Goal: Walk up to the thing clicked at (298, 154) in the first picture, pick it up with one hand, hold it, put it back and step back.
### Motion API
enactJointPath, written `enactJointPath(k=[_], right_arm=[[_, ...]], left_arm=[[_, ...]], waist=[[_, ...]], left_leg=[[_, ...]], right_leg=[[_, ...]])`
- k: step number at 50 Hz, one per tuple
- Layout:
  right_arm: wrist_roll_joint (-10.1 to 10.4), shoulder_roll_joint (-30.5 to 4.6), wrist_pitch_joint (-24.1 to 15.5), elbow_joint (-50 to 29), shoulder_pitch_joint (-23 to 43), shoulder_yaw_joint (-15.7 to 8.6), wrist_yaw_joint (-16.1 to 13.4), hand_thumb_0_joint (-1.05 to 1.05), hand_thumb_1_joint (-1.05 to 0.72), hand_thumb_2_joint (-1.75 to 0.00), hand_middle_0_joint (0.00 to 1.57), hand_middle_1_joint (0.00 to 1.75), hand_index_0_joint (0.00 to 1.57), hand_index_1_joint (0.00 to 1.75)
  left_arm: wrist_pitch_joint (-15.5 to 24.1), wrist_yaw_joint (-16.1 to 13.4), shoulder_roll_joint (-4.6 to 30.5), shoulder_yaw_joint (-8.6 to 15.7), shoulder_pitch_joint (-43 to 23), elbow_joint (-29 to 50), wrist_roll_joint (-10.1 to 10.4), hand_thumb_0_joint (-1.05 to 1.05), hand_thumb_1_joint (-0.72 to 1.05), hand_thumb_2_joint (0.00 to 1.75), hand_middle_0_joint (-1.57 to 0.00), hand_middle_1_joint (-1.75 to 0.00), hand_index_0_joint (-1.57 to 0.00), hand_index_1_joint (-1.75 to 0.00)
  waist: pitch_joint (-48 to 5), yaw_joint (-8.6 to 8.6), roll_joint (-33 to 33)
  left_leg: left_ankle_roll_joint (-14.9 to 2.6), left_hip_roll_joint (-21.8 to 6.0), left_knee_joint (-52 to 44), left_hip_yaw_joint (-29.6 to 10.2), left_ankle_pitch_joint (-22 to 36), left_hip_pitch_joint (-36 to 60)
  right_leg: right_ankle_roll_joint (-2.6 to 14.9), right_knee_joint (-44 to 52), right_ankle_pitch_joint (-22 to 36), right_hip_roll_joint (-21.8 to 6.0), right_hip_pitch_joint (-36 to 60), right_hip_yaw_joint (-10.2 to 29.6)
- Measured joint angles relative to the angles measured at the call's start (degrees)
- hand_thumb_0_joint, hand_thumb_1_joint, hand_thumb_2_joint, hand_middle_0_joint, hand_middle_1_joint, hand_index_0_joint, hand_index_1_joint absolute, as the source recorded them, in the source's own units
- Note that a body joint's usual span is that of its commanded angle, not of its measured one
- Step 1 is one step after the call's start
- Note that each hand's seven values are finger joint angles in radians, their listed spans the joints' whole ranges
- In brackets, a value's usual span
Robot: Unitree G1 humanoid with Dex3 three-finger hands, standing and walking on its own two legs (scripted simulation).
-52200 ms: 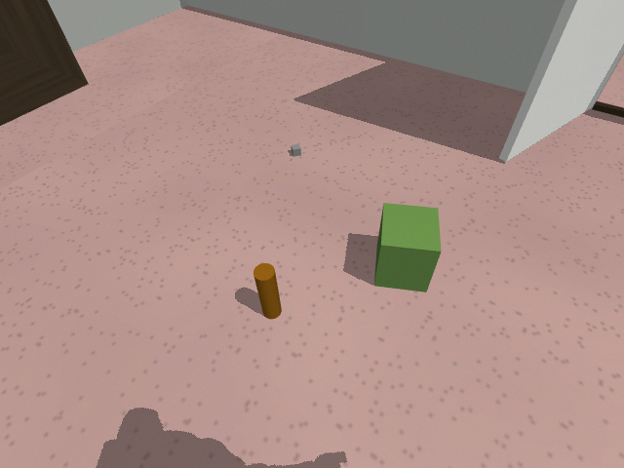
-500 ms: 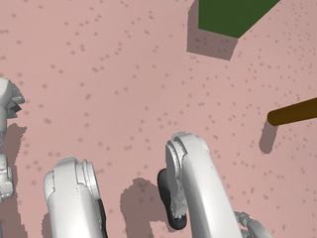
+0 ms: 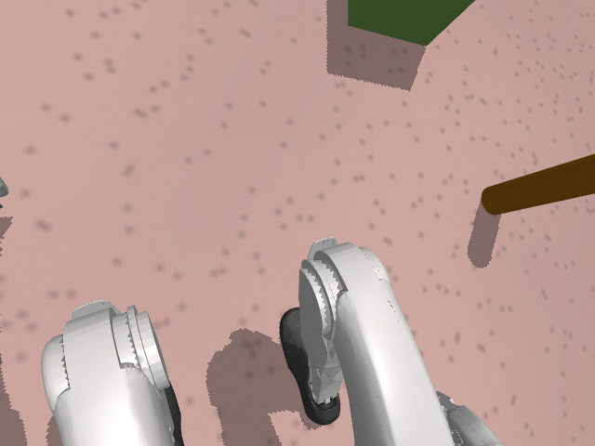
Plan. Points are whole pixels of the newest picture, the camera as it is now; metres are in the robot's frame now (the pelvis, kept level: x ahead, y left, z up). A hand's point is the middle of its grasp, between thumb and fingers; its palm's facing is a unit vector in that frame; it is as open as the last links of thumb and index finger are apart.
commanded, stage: rest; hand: left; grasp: from above
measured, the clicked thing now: out of the picture +0.47 +0.33 -0.24
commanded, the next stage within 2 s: open in 1.10 s
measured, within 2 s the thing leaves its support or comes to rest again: rests again in 0.72 s
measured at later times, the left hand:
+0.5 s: hand out of the picture +0.45 +0.32 -0.24, palm faces -0.45 -0.13 -0.88, open 5.0 cm
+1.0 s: hand out of the picture +0.44 +0.32 -0.25, palm faces -0.46 -0.15 -0.87, open 5.0 cm
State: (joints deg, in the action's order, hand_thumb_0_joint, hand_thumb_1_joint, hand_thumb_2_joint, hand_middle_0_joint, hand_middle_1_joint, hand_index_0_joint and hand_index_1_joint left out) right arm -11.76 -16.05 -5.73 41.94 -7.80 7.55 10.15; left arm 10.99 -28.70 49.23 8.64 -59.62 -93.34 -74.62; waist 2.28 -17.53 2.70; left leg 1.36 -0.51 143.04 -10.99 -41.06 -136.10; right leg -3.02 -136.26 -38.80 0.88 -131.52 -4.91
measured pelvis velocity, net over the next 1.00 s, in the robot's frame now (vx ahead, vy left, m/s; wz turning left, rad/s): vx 0.00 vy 0.01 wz -0.06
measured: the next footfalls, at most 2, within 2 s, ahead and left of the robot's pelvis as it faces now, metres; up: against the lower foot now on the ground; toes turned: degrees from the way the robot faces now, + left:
none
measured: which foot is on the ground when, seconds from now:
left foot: down 0.00-1.00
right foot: down 0.00-1.00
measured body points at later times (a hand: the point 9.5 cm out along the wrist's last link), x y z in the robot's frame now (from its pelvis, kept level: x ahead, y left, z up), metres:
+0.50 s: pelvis +0.00 +0.00 -0.01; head +0.27 +0.11 +0.33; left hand +0.47 +0.32 -0.19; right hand +0.05 -0.27 -0.08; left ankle +0.06 +0.13 -0.28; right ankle +0.10 -0.13 -0.27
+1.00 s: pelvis +0.00 +0.01 -0.01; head +0.27 +0.11 +0.32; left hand +0.46 +0.32 -0.20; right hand +0.03 -0.26 -0.07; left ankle +0.06 +0.13 -0.28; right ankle +0.10 -0.13 -0.27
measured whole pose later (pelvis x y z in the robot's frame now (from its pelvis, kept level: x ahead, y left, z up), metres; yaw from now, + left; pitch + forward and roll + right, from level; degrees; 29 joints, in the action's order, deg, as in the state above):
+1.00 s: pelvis +0.00 +0.01 -0.01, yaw -3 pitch +29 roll -13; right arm -15.7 -19.2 -11.4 40.1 -5.7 14.0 14.3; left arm 13.0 -34.5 57.9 10.5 -60.0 -101.1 -75.2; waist 8.5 -21.1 6.9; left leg 1.1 -0.7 147.2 -14.7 -41.6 -135.5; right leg -3.8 -137.2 -37.7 2.3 -129.6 -7.7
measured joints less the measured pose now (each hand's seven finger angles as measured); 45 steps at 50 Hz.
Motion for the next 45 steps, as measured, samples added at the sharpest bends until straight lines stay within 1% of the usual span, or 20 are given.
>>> enactJointPath(k=[5, 10, 12, 17, 21, 24, 27, 30, 35, 39, 43, 45], right_arm=[[-0.41, -0.15, -0.58, -0.57, 0.31, 1.02, 0.54, 0.00, -0.90, -0.89, 0.20, 0.30, 0.20, 0.30], [-1.00, -0.60, -1.20, -0.87, 0.85, 1.92, 0.99, 0.00, -0.90, -0.89, 0.20, 0.30, 0.20, 0.30], [-1.28, -0.89, -1.49, -1.12, 1.08, 2.18, 1.13, 0.00, -0.90, -0.89, 0.20, 0.30, 0.20, 0.30], [-1.91, -1.55, -2.24, -1.25, 1.53, 2.65, 1.57, 0.00, -0.90, -0.90, 0.20, 0.30, 0.20, 0.30], [-2.44, -1.81, -2.72, -1.26, 1.84, 3.05, 2.01, 0.00, -0.90, -0.90, 0.20, 0.30, 0.20, 0.30], [-2.74, -1.87, -3.17, -1.39, 2.03, 3.34, 2.42, 0.00, -0.90, -0.90, 0.20, 0.30, 0.20, 0.30], [-2.89, -1.92, -3.70, -1.28, 2.20, 3.83, 2.76, 0.00, -0.90, -0.90, 0.20, 0.30, 0.20, 0.30], [-2.79, -2.00, -4.22, -1.54, 2.29, 4.38, 2.99, 0.00, -0.90, -0.90, 0.20, 0.30, 0.20, 0.30], [-3.07, -1.94, -4.69, -2.07, 2.18, 4.91, 3.53, 0.00, -0.90, -0.90, 0.20, 0.30, 0.20, 0.30], [-3.37, -2.18, -4.87, -2.16, 2.14, 5.53, 3.89, 0.00, -0.90, -0.90, 0.20, 0.30, 0.20, 0.30], [-3.61, -2.56, -5.28, -2.26, 2.33, 5.88, 3.93, 0.00, -0.90, -0.90, 0.20, 0.30, 0.20, 0.30], [-3.76, -2.76, -5.46, -2.23, 2.28, 5.98, 4.01, 0.00, -0.90, -0.90, 0.20, 0.30, 0.20, 0.30]], left_arm=[[0.54, -0.03, 0.99, 0.80, 0.31, -0.40, 0.04, -0.09, 0.57, 0.00, -0.99, -0.06, -1.26, -0.05], [1.28, -1.08, 2.08, 1.15, 0.29, -1.29, -0.39, -0.09, 0.57, 0.00, -1.00, -0.06, -1.26, -0.05], [1.55, -1.70, 2.67, 1.82, 0.38, -1.62, -0.78, -0.09, 0.57, 0.00, -1.00, -0.06, -1.27, -0.04], [1.44, -2.83, 3.61, 1.22, 0.17, -2.31, -1.29, -0.09, 0.57, 0.00, -1.00, -0.06, -1.27, -0.04], [1.23, -3.97, 4.15, 1.33, 0.04, -3.02, -1.26, -0.09, 0.57, 0.00, -1.00, -0.06, -1.27, -0.04], [0.88, -4.24, 4.68, 1.38, -0.07, -3.93, -1.24, -0.09, 0.57, 0.00, -1.00, -0.06, -1.27, -0.04], [0.51, -4.25, 4.82, 0.06, -0.46, -4.62, -0.66, -0.09, 0.57, 0.00, -1.00, -0.06, -1.27, -0.04], [0.67, -4.38, 5.02, 0.36, -0.40, -4.32, -0.26, -0.09, 0.57, 0.00, -1.00, -0.06, -1.27, -0.04], [0.80, -4.98, 5.93, 1.77, -0.29, -5.07, -0.60, -0.09, 0.57, 0.00, -1.00, -0.06, -1.27, -0.04], [0.84, -5.09, 6.42, 1.03, -0.38, -6.10, -0.52, -0.09, 0.57, 0.00, -0.99, -0.06, -1.27, -0.05], [1.30, -5.28, 7.51, 2.22, -0.20, -6.74, -0.77, -0.09, 0.57, 0.00, -0.99, -0.06, -1.27, -0.05], [1.46, -5.48, 7.90, 2.21, -0.25, -6.87, -0.76, -0.09, 0.57, 0.00, -0.99, -0.06, -1.27, -0.05]], waist=[[1.10, -0.59, 0.47], [1.84, -1.05, 1.28], [2.15, -1.26, 1.53], [2.75, -1.53, 2.18], [3.03, -1.78, 2.53], [3.21, -2.06, 2.71], [3.48, -2.09, 2.86], [3.95, -2.19, 2.95], [4.54, -2.75, 3.28], [4.79, -3.02, 3.47], [5.49, -3.34, 3.62], [5.84, -3.42, 3.77]], left_leg=[[0.05, -0.01, 0.58, -0.47, -0.33, 0.16], [0.12, 0.01, 1.31, -1.13, -0.57, 0.25], [0.13, 0.04, 1.63, -1.43, -0.59, 0.19], [0.03, 0.06, 2.32, -1.84, -0.67, 0.05], [-0.05, 0.10, 2.70, -2.07, -0.73, 0.05], [-0.12, 0.08, 2.94, -2.27, -0.77, 0.06], [-0.30, -0.04, 3.11, -2.42, -0.84, 0.09], [-0.44, -0.07, 3.20, -2.54, -0.83, 0.14], [-0.36, -0.02, 3.35, -2.78, -0.83, 0.39], [-0.25, 0.04, 3.50, -3.06, -0.77, 0.52], [-0.29, -0.03, 3.73, -3.36, -0.66, 0.63], [-0.29, -0.07, 3.83, -3.41, -0.59, 0.68]], right_leg=[[-0.08, -0.24, -0.14, 0.13, 0.29, -0.35], [-0.13, -0.53, -0.12, 0.29, 0.55, -0.86], [-0.13, -0.62, -0.07, 0.35, 0.62, -1.10], [-0.22, -0.90, 0.02, 0.51, 0.72, -1.40], [-0.32, -1.03, 0.02, 0.57, 0.90, -1.57], [-0.41, -1.05, 0.08, 0.67, 1.00, -1.72], [-0.59, -0.97, 0.18, 0.83, 1.12, -1.84], [-0.62, -0.83, 0.25, 0.91, 1.33, -1.96], [-0.48, -0.83, 0.31, 0.93, 1.68, -2.17], [-0.52, -0.89, 0.45, 0.96, 1.81, -2.36], [-0.81, -0.86, 0.75, 1.14, 1.94, -2.57], [-0.79, -0.90, 0.88, 1.21, 1.98, -2.60]])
